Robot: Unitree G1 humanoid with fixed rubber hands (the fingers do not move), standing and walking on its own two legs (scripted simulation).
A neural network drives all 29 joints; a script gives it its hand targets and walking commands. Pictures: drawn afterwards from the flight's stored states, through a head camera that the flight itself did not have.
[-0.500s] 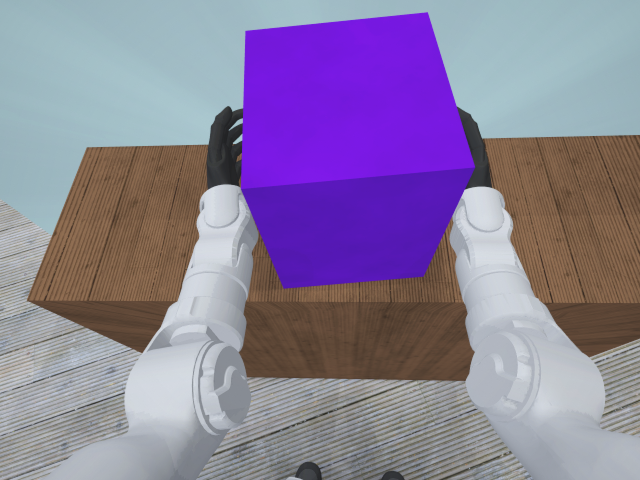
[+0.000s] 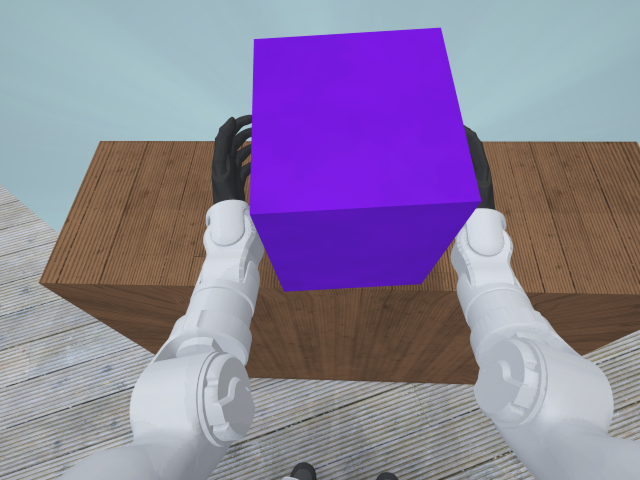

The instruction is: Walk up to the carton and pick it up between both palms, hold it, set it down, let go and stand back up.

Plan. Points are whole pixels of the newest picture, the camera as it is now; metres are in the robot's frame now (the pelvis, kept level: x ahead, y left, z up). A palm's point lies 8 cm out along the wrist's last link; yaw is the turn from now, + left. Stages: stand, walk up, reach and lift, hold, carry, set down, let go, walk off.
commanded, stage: reach and lift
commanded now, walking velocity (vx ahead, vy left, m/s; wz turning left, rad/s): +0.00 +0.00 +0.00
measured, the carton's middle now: (350, 180) +0.48 +0.04 +0.06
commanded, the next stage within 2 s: none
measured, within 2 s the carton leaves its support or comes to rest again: leaves its support in 0.82 s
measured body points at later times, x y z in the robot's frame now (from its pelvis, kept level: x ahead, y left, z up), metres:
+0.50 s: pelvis -0.01 +0.00 +0.00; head +0.10 +0.01 +0.44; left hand +0.44 +0.19 +0.07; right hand +0.47 -0.10 +0.06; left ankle +0.02 +0.12 -0.73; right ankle +0.02 -0.11 -0.73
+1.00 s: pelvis -0.01 +0.00 +0.00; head +0.03 +0.00 +0.45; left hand +0.42 +0.18 +0.10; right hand +0.45 -0.12 +0.10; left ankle +0.02 +0.12 -0.73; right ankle +0.02 -0.11 -0.73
